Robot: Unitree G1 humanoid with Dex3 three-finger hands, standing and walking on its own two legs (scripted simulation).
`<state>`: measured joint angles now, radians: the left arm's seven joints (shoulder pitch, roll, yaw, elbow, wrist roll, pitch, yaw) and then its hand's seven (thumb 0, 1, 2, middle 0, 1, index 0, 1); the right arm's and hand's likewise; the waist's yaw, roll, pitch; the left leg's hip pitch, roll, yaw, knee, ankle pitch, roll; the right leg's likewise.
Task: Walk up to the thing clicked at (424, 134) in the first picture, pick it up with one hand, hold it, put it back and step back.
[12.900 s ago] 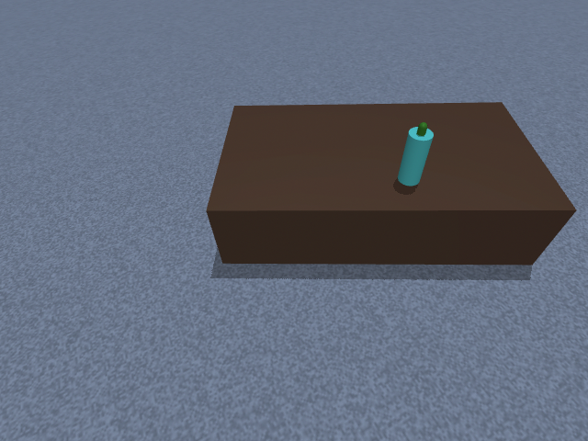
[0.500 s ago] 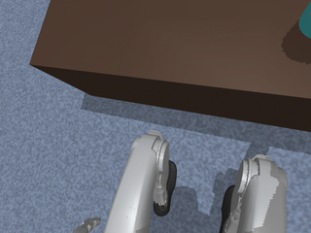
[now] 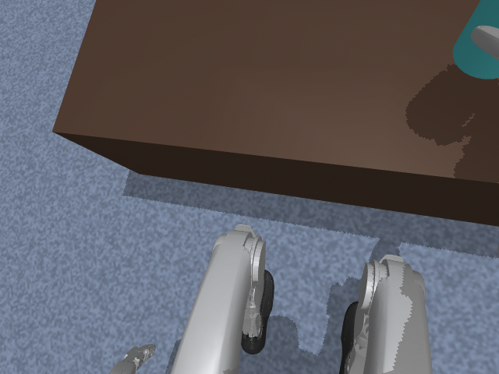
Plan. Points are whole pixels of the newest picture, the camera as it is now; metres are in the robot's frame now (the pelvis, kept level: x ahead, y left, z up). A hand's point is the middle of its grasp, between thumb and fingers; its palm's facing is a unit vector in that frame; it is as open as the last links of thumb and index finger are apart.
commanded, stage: settle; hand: right
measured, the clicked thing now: out of the picture +0.60 -0.21 +0.08
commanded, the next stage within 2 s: lift in 0.90 s
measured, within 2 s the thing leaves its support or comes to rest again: neither
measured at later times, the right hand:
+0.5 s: hand out of the picture +0.60 -0.20 +0.08, palm faces +0.15 +0.99 -0.02, open 11.2 cm
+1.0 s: hand out of the picture +0.60 -0.20 +0.10, palm faces +0.15 +0.99 -0.03, open 11.2 cm
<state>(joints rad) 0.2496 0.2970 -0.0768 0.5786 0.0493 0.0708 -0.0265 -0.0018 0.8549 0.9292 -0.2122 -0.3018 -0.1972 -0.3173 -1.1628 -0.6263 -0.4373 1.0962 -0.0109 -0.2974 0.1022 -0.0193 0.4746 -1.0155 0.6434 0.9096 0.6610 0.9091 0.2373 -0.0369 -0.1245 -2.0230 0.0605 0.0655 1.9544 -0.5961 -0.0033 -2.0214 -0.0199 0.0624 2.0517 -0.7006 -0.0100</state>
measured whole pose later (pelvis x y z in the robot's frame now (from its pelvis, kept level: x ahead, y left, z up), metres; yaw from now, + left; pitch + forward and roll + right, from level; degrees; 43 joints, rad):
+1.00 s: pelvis +0.01 +0.00 +0.06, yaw +0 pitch +38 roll +4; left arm 0.27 0.28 -0.06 0.61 0.05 0.05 -0.02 0.00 0.87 0.92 -0.21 -0.30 -0.19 -0.32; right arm -1.13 -0.60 -0.44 1.12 0.01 -0.35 0.11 -0.02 0.49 -1.03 0.64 0.93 0.66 0.92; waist 0.23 -0.03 -0.13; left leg -1.83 0.04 0.07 1.76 -0.58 0.00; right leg -1.82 -0.04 0.05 1.84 -0.68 0.00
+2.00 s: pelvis +0.05 +0.01 +0.22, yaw -2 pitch +21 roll +3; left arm 0.25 0.24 0.02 0.65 0.01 -0.03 0.02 0.00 0.85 0.93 -0.20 -0.30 -0.18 -0.31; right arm -0.48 -0.26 -0.26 0.67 0.13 -0.36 0.01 -0.02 0.49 -1.04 0.64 0.93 0.66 0.93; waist 0.08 -0.01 -0.13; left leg -1.09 0.02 0.07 1.19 -0.47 0.01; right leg -1.08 -0.05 0.03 1.26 -0.55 0.01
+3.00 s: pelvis +0.07 +0.01 +0.28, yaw -3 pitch +11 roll +1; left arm 0.23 0.22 0.01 0.68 0.00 -0.04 0.03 0.01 0.90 0.90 -0.19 -0.31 -0.19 -0.30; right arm -0.20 -0.19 -0.16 0.48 0.16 -0.39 0.04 -0.02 0.49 -1.04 0.63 0.94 0.66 0.93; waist 0.03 -0.01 -0.06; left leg -0.67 0.02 0.06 0.87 -0.39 0.00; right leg -0.65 -0.04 0.01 0.92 -0.46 0.01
